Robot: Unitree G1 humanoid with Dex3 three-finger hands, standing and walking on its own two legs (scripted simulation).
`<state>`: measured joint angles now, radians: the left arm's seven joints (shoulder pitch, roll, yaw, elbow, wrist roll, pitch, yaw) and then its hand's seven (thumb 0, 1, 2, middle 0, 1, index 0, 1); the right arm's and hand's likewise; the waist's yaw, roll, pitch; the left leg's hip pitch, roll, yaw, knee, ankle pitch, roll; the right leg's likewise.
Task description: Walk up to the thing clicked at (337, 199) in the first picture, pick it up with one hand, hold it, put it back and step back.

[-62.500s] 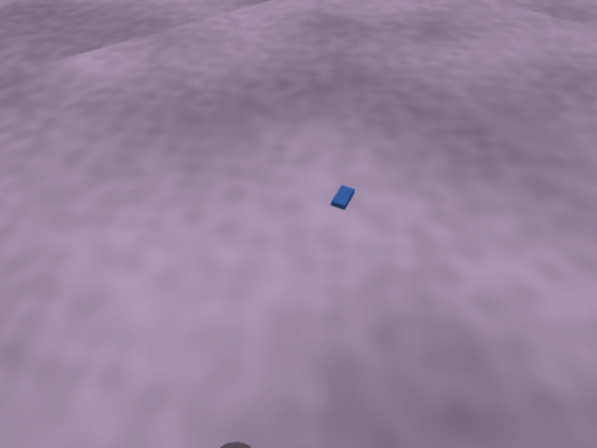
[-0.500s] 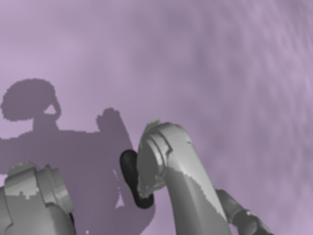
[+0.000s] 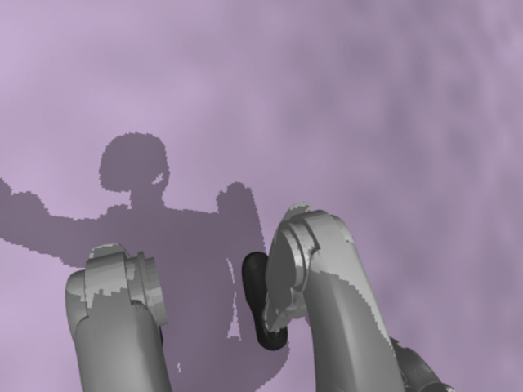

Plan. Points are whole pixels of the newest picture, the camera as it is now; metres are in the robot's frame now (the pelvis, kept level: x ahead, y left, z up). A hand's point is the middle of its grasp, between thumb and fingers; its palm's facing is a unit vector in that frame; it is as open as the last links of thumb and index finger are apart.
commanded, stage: withdraw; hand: left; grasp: from above
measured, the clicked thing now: out of the picture +0.50 +0.42 -0.32
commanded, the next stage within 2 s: home in 0.20 s
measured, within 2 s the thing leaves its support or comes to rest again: neither
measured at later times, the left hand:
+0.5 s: hand out of the picture +0.49 +0.39 -0.11, palm faces -0.42 -0.18 -0.89, open 13.5 cm
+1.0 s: hand out of the picture +0.34 +0.34 +0.07, palm faces -0.09 -0.77 -0.63, open 8.2 cm
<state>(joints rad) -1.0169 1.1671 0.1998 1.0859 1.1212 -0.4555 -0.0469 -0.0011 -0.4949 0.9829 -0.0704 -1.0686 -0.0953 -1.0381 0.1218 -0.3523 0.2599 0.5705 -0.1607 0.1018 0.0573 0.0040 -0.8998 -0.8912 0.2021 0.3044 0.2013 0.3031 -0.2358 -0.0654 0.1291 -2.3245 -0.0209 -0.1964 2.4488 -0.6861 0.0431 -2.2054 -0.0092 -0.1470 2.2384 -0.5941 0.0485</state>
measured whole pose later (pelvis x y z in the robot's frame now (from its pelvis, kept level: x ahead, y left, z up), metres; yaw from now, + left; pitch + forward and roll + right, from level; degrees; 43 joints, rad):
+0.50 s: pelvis +0.00 -0.01 +0.02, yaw +3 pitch +34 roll -12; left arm -1.11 1.09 0.16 1.35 1.17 -0.30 0.07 0.00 -0.26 0.78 -0.14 -0.80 -0.14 -0.77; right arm 0.19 -0.32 0.24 0.56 -0.10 0.13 0.07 0.00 -0.90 -0.89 0.20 0.30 0.20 0.30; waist -0.33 -0.01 0.04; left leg -2.31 -0.01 -0.13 2.35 -0.65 0.04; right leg -2.23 -0.01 -0.09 2.19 -0.57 0.06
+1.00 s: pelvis +0.01 -0.01 +0.17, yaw +8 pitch +33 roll -7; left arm -0.38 0.61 0.16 0.61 0.35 0.09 -0.07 0.00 0.76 0.82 -0.20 -0.29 -0.20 -0.28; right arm 0.12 -0.27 0.03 0.55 0.02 0.02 0.03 0.01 -0.91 -0.90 0.20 0.30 0.20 0.30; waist -0.11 0.02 -0.19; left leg -1.81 0.00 -0.08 1.89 -0.66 0.02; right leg -1.77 -0.02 -0.05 1.79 -0.59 0.04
